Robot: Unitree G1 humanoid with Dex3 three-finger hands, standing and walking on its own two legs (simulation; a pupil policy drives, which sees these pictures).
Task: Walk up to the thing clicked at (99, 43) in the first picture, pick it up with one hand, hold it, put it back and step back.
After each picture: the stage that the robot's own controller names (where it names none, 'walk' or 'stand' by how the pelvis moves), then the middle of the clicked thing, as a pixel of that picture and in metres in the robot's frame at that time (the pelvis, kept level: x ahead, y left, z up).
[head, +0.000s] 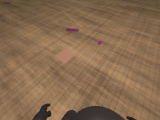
stand; (99, 42) +1.65 -0.26 -0.72
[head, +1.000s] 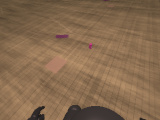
walk; (90, 46) +1.53 +0.07 -0.70
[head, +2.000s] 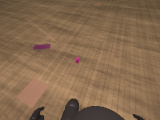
walk; (77, 60) +0.98 +0.25 -0.71
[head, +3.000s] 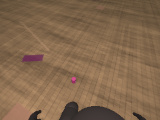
walk; (73, 80) +0.56 +0.20 -0.70
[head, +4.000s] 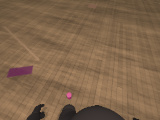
stand; (69, 95) +0.31 +0.19 -0.70
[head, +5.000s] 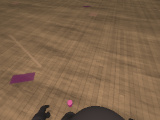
stand; (70, 103) +0.28 +0.20 -0.72
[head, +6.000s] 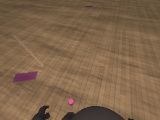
stand; (71, 102) +0.29 +0.19 -0.72
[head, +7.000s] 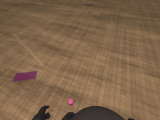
stand; (71, 102) +0.28 +0.20 -0.72
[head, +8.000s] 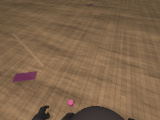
stand; (71, 103) +0.27 +0.19 -0.72
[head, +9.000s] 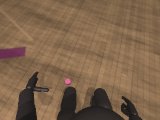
go down; (68, 81) +0.33 +0.19 -0.57
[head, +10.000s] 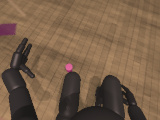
go down; (69, 68) +0.39 +0.18 -0.35
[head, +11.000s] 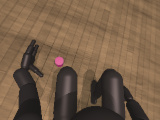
close in; (59, 62) +0.39 +0.19 -0.26
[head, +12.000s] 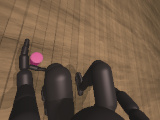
close; (36, 59) +0.39 +0.21 -0.23
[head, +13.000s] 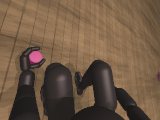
close; (35, 58) +0.38 +0.21 -0.23
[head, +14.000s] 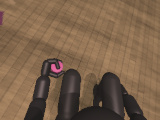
lift; (56, 68) +0.31 +0.23 -0.10
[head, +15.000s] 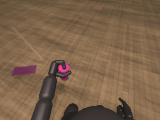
hold; (64, 72) +0.32 +0.17 +0.04
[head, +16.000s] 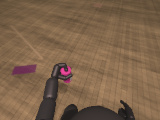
hold; (66, 74) +0.31 +0.16 -0.01
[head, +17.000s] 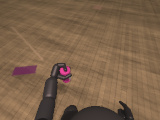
hold; (65, 74) +0.31 +0.17 -0.01
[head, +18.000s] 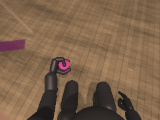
crouch; (65, 67) +0.36 +0.17 -0.08
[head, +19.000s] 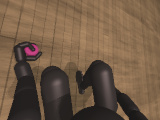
lower; (32, 53) +0.42 +0.22 -0.22
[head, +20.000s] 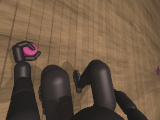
lower; (29, 52) +0.41 +0.23 -0.24
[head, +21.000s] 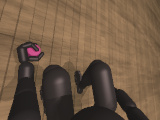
lower; (33, 52) +0.41 +0.22 -0.24
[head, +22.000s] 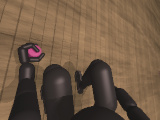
lower; (34, 53) +0.41 +0.22 -0.23
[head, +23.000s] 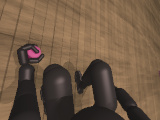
rest; (33, 54) +0.40 +0.22 -0.23
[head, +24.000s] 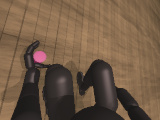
withdraw; (38, 58) +0.38 +0.20 -0.23
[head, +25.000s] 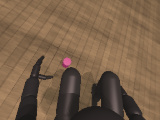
stand; (66, 63) +0.39 +0.16 -0.28
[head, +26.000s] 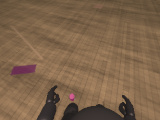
stand; (72, 97) +0.31 +0.16 -0.64
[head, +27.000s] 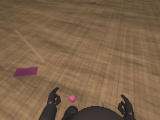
stand; (72, 99) +0.32 +0.16 -0.67
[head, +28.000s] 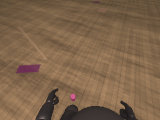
stand; (73, 97) +0.32 +0.16 -0.68
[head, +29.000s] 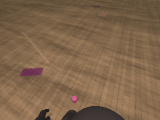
walk; (74, 99) +0.33 +0.16 -0.72
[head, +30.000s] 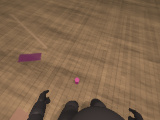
walk; (76, 81) +0.47 +0.11 -0.70
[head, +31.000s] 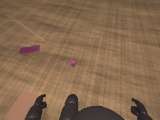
walk; (73, 63) +0.76 +0.25 -0.68
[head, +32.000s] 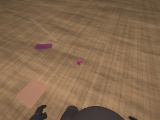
stand; (79, 62) +0.95 +0.18 -0.70
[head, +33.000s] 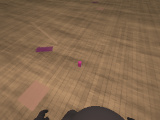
stand; (79, 64) +0.96 +0.16 -0.73
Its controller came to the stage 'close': yes
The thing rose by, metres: 0.71
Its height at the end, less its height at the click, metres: +0.00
